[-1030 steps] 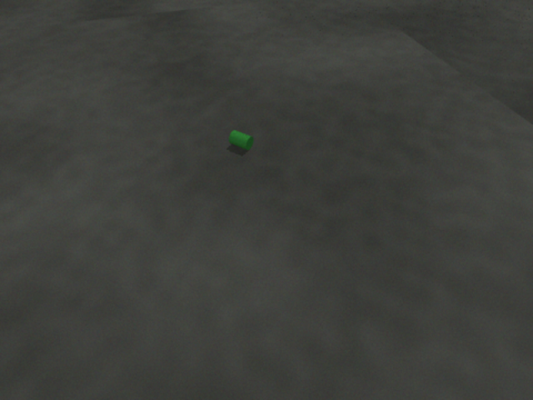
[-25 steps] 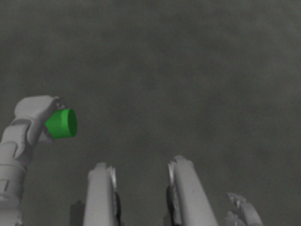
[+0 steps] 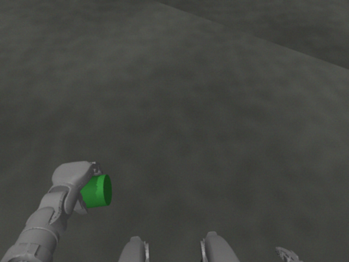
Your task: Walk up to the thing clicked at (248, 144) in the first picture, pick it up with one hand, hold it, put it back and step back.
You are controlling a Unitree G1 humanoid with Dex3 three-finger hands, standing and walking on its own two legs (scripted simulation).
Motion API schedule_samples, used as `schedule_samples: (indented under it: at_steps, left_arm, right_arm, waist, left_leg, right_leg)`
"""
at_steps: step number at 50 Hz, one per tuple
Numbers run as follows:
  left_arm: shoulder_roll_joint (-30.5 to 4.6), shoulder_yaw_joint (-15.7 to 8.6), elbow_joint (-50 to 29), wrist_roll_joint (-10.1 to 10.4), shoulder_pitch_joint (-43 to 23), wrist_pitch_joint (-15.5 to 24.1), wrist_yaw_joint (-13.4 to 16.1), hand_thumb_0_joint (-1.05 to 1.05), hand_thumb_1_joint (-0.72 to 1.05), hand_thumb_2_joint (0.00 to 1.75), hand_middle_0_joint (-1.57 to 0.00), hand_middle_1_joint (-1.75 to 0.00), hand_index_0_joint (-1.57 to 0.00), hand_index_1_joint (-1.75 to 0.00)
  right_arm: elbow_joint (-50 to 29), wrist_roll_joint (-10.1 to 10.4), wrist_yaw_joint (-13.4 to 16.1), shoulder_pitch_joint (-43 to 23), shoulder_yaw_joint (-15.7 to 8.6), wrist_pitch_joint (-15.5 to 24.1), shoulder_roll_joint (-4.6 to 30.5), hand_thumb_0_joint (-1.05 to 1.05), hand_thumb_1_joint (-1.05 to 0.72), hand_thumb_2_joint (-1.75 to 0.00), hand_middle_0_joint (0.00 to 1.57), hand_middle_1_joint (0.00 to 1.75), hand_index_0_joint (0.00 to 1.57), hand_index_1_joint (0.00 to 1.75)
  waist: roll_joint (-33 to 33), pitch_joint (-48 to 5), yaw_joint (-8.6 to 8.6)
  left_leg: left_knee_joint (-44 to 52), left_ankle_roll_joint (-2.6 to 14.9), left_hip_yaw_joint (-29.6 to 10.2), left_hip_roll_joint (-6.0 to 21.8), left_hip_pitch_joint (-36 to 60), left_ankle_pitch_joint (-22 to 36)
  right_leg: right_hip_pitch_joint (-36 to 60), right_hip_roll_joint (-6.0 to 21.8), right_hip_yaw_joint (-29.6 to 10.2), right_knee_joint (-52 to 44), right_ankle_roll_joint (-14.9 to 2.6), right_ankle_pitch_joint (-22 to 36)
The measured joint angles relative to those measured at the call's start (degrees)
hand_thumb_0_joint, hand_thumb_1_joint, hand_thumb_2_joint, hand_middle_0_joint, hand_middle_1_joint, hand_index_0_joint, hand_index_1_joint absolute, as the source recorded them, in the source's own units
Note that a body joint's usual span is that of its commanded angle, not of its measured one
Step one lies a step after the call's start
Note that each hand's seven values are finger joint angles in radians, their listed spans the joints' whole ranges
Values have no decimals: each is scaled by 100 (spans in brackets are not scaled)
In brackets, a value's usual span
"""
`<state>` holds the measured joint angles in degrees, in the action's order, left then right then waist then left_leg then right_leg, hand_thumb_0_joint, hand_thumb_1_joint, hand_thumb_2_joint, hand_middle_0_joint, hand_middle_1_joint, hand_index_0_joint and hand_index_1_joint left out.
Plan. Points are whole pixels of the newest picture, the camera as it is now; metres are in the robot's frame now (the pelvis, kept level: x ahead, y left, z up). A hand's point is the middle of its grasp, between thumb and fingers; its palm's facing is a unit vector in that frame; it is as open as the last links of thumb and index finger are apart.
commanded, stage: lift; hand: left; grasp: from above
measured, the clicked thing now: (85, 192) +0.34 +0.23 -0.11
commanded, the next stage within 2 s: hold in 0.30 s
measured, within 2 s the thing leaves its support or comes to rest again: neither
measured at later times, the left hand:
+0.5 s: hand (74, 169) +0.36 +0.23 +0.00, palm faces -0.48 -0.06 -0.87, open 10.6 cm
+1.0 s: hand (73, 160) +0.36 +0.22 +0.03, palm faces -0.48 -0.04 -0.88, open 10.5 cm
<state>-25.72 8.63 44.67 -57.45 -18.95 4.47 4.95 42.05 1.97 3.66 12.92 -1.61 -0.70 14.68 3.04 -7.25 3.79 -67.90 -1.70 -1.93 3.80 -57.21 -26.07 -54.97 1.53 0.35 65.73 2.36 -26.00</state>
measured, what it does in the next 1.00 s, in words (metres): rises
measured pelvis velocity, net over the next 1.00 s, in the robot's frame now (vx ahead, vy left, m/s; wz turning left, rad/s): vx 0.06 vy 0.00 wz -0.02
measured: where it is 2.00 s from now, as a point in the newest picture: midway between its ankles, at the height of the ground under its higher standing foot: outside the picture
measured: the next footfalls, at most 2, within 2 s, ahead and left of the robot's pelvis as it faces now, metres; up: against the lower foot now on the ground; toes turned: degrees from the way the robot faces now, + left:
none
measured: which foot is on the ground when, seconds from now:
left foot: down 0.00-1.00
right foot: down 0.00-1.00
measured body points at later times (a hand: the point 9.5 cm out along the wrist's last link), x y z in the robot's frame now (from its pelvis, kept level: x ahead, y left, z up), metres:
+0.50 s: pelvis +0.05 +0.01 +0.07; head +0.09 +0.00 +0.51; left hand +0.38 +0.23 +0.05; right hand +0.14 -0.26 -0.06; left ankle +0.06 +0.14 -0.64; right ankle +0.06 -0.15 -0.64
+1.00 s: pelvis +0.06 +0.00 +0.08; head +0.08 -0.02 +0.53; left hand +0.38 +0.21 +0.08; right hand +0.17 -0.27 -0.04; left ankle +0.06 +0.14 -0.64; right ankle +0.06 -0.15 -0.64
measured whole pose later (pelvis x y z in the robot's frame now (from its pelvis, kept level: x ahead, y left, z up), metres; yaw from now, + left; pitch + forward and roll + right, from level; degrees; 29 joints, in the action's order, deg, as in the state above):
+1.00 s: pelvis +0.06 +0.00 +0.08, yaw -1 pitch +5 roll +0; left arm -22.8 11.4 41.1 -57.8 -15.9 2.0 -0.3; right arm 40.5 2.9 3.0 12.5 -3.1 -4.0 14.6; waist 2.6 -2.9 0.7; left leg -36.1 -1.6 2.2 3.2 -23.4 -17.8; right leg -23.3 2.2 -1.6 35.9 2.4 -17.9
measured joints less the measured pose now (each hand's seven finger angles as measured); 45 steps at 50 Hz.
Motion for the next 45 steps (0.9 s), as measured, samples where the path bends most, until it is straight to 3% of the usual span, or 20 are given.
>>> schedule_samples:
  at_steps: [9,16,27,45]
  left_arm:
    - [198,102,440,9,-243,-315,205,0,0,32,-70,-45,-71,-42]
    - [226,143,305,94,-99,-358,-41,0,0,33,-70,-44,-71,-41]
    - [308,247,181,-26,58,-347,-71,0,1,32,-69,-45,-71,-41]
    - [277,268,-238,-34,248,-232,-540,0,1,32,-71,-41,-72,-37]
  right_arm:
    - [62,31,-51,51,-27,30,-42,1,-90,-89,20,30,20,30]
    - [-3,52,-50,115,-67,-14,-53,1,-90,-89,20,30,20,30]
    - [90,65,-49,62,-98,-70,-95,1,-90,-89,20,30,20,30]
    - [-144,88,-74,9,-157,-275,-12,1,-90,-89,20,30,20,30]
  waist:
    - [-63,180,15]
    - [-72,299,-33]
    - [-108,287,-171]
    - [-54,382,-274]
  left_leg:
    - [1041,22,156,0,1084,286]
    - [1709,42,260,-15,1719,460]
    - [2383,50,331,-58,2492,568]
    - [3049,21,406,-59,3247,754]
  right_leg:
    - [1023,8,-81,-1011,13,306]
    - [1623,25,-138,-1670,28,500]
    - [2376,70,-159,-2328,44,608]
    - [3057,66,-197,-2892,15,759]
